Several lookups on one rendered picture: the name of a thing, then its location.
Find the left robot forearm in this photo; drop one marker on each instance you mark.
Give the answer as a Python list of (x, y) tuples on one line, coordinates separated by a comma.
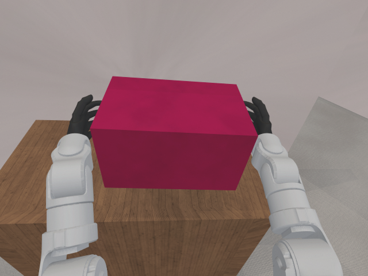
[(69, 197)]

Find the pedestal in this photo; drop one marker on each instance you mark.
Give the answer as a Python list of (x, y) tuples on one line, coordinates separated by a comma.
[(141, 232)]

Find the right robot hand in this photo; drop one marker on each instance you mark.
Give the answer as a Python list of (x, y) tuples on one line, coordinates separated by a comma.
[(260, 117)]

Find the robot left upper arm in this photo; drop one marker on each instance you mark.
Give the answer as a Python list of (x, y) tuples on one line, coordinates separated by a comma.
[(89, 265)]

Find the carton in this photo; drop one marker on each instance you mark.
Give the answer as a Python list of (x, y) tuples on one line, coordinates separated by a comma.
[(166, 134)]

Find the right robot forearm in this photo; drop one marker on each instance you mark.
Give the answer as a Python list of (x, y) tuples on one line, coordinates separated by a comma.
[(291, 215)]

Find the left robot hand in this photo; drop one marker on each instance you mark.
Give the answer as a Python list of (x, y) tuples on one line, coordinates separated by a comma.
[(79, 122)]

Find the robot right upper arm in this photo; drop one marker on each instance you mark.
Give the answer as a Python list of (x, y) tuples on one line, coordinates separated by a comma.
[(304, 257)]

